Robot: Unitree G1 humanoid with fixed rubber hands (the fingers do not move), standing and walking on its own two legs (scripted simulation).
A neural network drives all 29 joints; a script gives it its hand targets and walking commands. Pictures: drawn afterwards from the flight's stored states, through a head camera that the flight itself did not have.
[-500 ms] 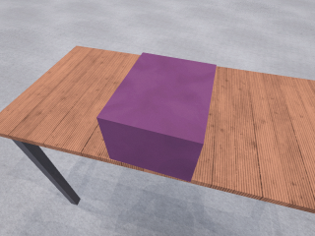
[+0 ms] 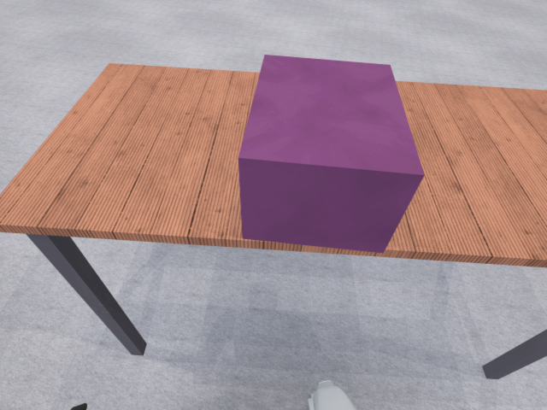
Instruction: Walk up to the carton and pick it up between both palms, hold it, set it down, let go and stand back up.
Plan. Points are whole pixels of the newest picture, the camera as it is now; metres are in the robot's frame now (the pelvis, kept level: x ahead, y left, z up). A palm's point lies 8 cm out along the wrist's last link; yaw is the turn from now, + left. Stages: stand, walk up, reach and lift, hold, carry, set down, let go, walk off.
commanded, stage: walk up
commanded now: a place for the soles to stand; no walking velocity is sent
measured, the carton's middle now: (320, 147) +0.52 -0.07 +0.12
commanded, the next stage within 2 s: none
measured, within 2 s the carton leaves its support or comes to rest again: neither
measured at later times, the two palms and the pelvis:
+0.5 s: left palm (150, 373) +0.21 +0.19 -0.09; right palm out of the picture -0.09 -0.25 -0.10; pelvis +0.02 +0.00 +0.02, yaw -13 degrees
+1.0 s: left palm (117, 394) +0.18 +0.24 -0.10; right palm out of the picture +0.06 -0.26 -0.08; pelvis +0.06 +0.01 +0.03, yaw -12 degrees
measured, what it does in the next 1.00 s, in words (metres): steps on the spot: right foot, then left foot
